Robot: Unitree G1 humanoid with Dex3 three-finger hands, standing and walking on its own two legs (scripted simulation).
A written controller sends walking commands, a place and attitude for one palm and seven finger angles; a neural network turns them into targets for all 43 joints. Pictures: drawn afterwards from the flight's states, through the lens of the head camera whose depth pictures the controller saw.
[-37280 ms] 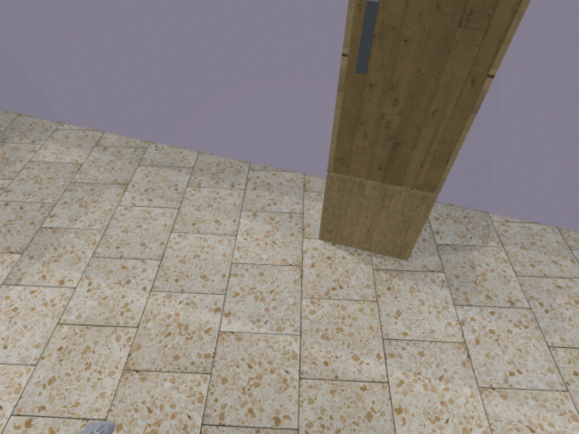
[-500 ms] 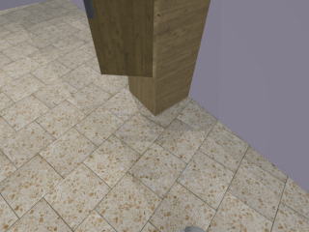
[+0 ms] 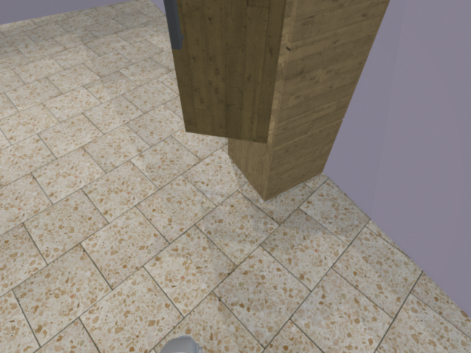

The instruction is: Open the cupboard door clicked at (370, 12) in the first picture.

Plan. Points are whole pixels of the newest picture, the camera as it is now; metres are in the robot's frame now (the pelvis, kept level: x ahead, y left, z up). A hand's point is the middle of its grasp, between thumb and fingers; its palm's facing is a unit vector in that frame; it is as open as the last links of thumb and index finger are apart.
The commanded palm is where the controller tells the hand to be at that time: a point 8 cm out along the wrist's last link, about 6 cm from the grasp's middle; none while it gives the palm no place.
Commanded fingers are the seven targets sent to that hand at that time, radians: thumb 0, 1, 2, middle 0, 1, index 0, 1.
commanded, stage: take the last steps up to it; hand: left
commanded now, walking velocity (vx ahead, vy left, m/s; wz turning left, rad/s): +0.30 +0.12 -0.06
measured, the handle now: (175, 15) +0.93 +0.26 +0.13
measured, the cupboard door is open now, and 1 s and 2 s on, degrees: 48 48 48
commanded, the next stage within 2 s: come to a stop and stand still in 0.54 s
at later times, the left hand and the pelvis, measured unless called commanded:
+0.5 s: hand (155, 259) +0.32 +0.22 -0.17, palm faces -0.05 -0.97 -0.22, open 7.4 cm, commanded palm none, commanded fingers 0.00 0.90 0.90 -0.20 -0.30 -0.20 -0.30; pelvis +0.20 +0.04 -0.02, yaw -3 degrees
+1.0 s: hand (135, 248) +0.36 +0.28 -0.19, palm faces -0.05 -0.98 -0.21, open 7.3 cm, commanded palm none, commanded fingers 0.00 0.90 0.90 -0.20 -0.30 -0.20 -0.30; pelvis +0.31 +0.09 -0.01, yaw -6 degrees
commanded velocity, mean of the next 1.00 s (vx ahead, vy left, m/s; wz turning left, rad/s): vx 0.04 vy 0.00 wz -0.04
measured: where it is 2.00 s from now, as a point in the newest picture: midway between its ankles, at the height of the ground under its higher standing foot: (226, 333)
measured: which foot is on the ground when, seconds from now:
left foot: up 0.00-0.06, down 0.08-0.44, up 0.46-0.78, down 0.80-1.00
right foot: down 0.00-0.08, up 0.10-0.42, down 0.44-0.82, up 0.84-1.00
